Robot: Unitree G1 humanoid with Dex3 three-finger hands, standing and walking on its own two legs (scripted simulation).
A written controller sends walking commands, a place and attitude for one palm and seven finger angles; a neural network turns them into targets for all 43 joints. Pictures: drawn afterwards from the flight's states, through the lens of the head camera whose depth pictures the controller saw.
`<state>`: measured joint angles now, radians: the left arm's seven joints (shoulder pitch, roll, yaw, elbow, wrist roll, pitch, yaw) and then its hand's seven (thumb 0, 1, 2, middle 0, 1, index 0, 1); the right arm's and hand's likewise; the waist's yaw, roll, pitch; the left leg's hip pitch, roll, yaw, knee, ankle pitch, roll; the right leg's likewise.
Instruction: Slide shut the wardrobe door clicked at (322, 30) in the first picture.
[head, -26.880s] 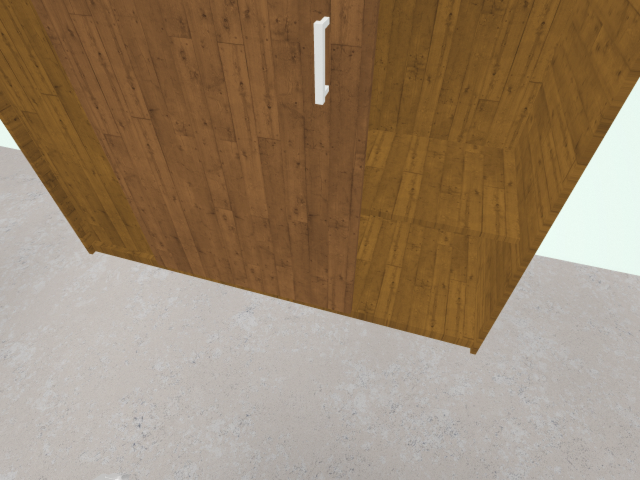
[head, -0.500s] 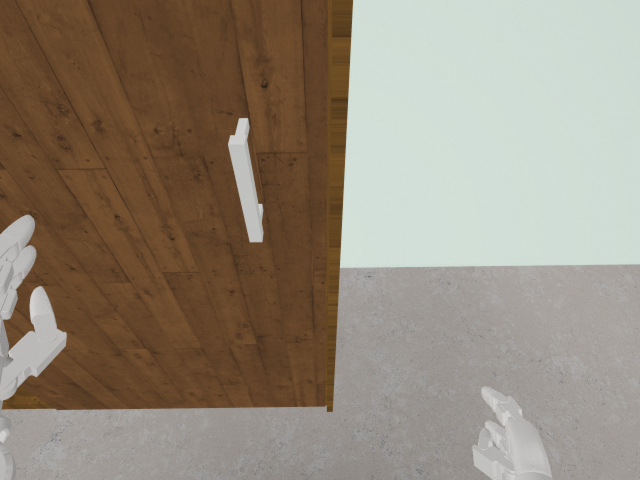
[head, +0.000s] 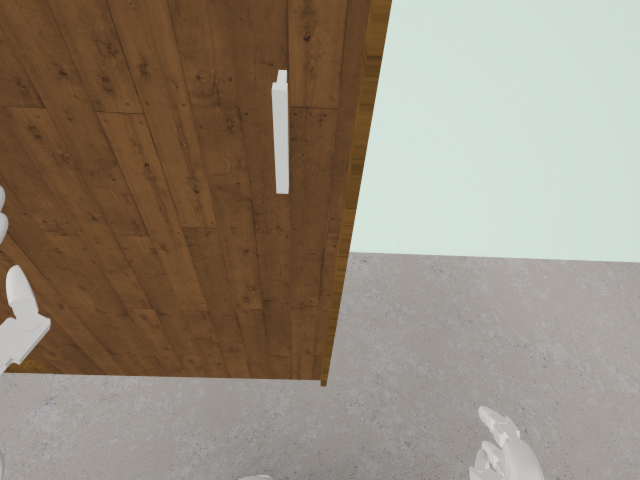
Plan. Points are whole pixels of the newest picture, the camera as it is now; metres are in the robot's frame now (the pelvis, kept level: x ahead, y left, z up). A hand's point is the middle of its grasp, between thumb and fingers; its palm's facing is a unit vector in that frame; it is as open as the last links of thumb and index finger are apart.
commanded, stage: step back with the hand held close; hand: left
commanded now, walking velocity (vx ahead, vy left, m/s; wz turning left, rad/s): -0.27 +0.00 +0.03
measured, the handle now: (282, 135) +0.48 +0.10 +0.19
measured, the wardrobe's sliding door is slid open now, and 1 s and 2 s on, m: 0.00 0.00 0.00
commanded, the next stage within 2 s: stop stepping back and stand still in 0.56 s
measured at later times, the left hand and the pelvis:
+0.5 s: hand out of the picture +0.13 +0.29 +0.19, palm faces +0.49 -0.77 -0.41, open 7.4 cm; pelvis -0.06 +0.01 +0.01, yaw +2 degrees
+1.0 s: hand out of the picture +0.04 +0.27 +0.18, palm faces +0.34 -0.81 -0.48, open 7.4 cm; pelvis -0.16 +0.02 +0.02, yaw -3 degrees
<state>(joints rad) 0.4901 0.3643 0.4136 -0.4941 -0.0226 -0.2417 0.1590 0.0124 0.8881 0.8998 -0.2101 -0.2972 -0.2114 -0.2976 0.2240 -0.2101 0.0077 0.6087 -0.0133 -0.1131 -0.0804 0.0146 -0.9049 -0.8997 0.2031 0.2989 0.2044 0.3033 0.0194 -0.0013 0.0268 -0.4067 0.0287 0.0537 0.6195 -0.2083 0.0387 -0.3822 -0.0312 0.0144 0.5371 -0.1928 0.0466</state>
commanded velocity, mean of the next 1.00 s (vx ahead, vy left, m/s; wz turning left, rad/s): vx -0.19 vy -0.01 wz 0.00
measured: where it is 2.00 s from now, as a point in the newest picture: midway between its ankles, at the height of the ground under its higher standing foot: outside the picture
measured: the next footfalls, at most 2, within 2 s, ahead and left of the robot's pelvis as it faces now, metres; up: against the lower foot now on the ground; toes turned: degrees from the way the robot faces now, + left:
right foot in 0.58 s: -0.10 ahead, -0.14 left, +0.00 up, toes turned -1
left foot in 0.74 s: +0.00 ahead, +0.09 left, +0.00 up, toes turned -3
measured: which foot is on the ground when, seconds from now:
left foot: down 0.00-0.58, up 0.60-0.72, down 0.74-0.98, up 1.00-1.00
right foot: down 0.00-0.34, up 0.36-0.56, down 0.58-1.00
